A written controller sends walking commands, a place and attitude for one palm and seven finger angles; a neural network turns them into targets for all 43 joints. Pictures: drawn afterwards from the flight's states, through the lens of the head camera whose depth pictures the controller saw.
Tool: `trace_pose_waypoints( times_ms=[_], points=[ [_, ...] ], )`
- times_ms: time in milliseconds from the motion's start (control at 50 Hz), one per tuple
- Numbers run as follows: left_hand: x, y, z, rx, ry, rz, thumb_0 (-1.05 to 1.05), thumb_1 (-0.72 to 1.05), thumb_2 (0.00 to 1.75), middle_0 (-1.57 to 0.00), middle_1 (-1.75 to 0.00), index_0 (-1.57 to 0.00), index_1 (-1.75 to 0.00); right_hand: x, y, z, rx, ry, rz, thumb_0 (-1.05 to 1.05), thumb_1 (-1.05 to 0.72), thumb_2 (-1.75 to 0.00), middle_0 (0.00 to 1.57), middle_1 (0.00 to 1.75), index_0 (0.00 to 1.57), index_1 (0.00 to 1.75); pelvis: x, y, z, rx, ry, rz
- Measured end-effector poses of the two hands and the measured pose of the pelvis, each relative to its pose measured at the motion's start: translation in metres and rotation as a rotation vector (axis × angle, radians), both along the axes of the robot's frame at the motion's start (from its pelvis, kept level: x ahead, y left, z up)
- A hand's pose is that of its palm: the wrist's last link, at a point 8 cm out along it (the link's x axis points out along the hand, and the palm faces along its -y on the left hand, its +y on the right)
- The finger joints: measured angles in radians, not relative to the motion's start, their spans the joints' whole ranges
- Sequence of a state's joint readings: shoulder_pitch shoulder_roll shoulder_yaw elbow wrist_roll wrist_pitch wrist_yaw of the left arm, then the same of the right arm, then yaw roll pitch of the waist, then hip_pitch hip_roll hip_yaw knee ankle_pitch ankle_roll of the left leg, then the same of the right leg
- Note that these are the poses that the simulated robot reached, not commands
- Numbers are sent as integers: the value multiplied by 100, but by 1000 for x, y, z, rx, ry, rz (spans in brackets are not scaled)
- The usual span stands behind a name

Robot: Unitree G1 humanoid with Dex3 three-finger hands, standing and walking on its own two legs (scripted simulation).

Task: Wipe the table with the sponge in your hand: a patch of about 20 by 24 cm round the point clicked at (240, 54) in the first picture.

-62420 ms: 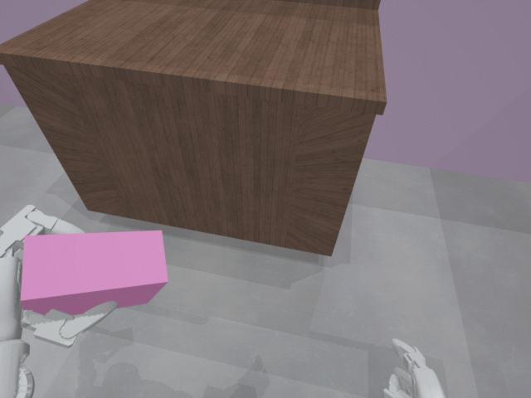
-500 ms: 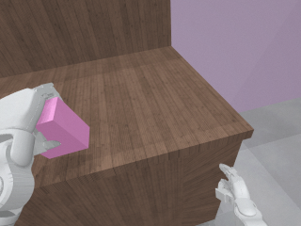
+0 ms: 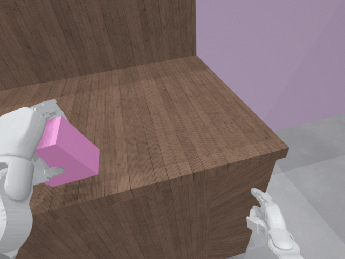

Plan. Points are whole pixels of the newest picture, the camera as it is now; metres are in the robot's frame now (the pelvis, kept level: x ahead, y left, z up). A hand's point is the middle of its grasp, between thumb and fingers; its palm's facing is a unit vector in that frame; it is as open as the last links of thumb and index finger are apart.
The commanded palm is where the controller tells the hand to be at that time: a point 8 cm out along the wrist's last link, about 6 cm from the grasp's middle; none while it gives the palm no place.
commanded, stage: bring the sponge back beside the body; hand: left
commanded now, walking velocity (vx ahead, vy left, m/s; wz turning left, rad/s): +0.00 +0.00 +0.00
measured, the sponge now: (64, 159) +0.22 +0.28 +0.18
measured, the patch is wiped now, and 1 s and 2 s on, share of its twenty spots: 1.00 1.00 1.00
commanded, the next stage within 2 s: step back with the hand held close in 0.06 s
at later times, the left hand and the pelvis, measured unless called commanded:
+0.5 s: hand (59, 125) +0.21 +0.23 +0.28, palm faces +0.48 -0.77 -0.42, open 10.5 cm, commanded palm +0.14 +0.29 +0.28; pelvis -0.01 +0.00 -0.01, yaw +2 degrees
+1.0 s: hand (6, 153) +0.13 +0.26 +0.29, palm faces +0.60 -0.76 -0.26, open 10.5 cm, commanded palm +0.06 +0.29 +0.28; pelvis -0.08 +0.01 -0.03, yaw +3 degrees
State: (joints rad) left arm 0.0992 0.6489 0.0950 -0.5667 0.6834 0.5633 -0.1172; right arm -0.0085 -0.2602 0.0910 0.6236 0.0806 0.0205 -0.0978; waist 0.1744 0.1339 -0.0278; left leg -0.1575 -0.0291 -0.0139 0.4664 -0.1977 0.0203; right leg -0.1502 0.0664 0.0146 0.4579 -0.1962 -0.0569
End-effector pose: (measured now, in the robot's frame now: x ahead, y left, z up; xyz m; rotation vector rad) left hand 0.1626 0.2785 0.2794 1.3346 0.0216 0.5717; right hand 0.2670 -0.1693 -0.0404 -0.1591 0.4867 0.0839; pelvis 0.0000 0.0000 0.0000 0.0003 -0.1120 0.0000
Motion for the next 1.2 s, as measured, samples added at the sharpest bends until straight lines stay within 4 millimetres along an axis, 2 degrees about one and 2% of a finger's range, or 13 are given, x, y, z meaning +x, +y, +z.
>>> trace_pose_waypoints(
  times_ms=[200,260,320,420,540,640,760,860,940,1020,1120,1200],
  points=[
    [0,-4,-2,9,8,-10,0,-54,104,-68,-132,-73,-129,-6,-10,-2,-9,1,-18,2,-90,-90,20,30,21,30,-3,-2,-1,0,1,-2],
    [8,3,-11,-366,-146,-235,-1,-54,104,-68,-132,-73,-129,-17,-14,1,-27,-10,-4,2,-90,-90,20,30,20,30,-3,-5,-2,-13,50,27],
    [11,-5,-18,-539,-317,-429,-1,-55,104,-68,-132,-73,-129,-41,-24,-5,-76,27,-23,2,-90,-90,20,30,21,30,-1,-6,-5,-22,94,25],
    [7,-17,-9,-564,-518,-646,-1,-55,104,-68,-132,-73,-129,-97,-56,-31,-165,201,-142,1,-90,-90,20,30,21,30,-3,-1,-10,-22,130,32],
    [1,-2,14,-413,-608,-662,-1,-55,104,-68,-132,-73,-129,-167,-81,-55,-189,394,-263,2,-90,-90,20,30,21,30,-13,3,-10,-20,144,32],
    [-9,8,6,-403,-591,-633,-1,-55,104,-68,-132,-73,-129,-200,-84,-62,-175,419,-315,2,-90,-90,20,30,20,30,-29,7,-14,-29,153,27],
    [-40,4,-8,-411,-572,-671,-1,-55,104,-68,-132,-73,-129,-207,-70,-60,-179,350,-298,2,-90,-90,20,30,20,30,-48,14,-20,-22,153,16],
    [-65,10,7,-354,-694,-655,-1,-55,104,-69,-132,-74,-128,-197,-53,-57,-157,267,-229,2,-90,-90,20,30,21,30,-60,13,-22,-24,135,16],
    [-73,19,13,-398,-783,-610,-1,-55,104,-69,-132,-74,-129,-187,-43,-56,-117,213,-179,2,-90,-90,20,30,21,30,-72,9,-24,-43,111,21],
    [-79,13,1,-484,-779,-622,-1,-55,104,-68,-132,-73,-129,-184,-40,-53,-103,184,-153,1,-90,-90,20,30,21,30,-87,6,-27,-47,112,46],
    [-105,-2,-17,-483,-689,-698,-1,-55,104,-68,-133,-73,-129,-196,-42,-50,-139,189,-158,1,-90,-90,21,30,21,30,-107,9,-33,-16,115,61],
    [-128,0,-9,-413,-706,-682,-1,-56,104,-69,-132,-74,-129,-216,-44,-52,-141,186,-164,1,-90,-90,20,30,21,30,-124,6,-32,-17,108,32]
  ],
)
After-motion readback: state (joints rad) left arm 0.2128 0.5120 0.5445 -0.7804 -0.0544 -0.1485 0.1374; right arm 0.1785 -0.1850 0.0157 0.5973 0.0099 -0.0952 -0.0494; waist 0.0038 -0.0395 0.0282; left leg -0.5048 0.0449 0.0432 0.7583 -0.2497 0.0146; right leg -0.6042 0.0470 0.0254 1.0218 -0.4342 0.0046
